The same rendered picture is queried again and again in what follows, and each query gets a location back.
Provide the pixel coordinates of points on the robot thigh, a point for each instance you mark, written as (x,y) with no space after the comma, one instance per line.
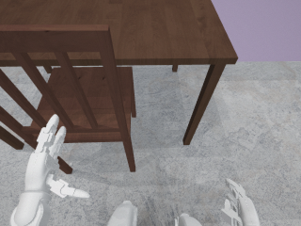
(124,215)
(185,221)

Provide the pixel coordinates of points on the robot right hand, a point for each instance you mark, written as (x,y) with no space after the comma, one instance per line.
(244,212)

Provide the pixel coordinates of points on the left robot thigh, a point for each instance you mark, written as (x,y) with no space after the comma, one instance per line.
(124,215)

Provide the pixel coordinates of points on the robot left forearm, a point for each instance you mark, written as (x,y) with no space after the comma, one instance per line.
(32,210)

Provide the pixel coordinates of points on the robot left hand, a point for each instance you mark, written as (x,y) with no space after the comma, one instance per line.
(43,160)

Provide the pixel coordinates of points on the right robot thigh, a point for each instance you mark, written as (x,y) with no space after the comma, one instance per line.
(185,221)

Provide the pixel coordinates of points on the table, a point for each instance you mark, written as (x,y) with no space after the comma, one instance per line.
(143,33)

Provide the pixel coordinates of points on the chair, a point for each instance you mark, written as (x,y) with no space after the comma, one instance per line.
(94,104)

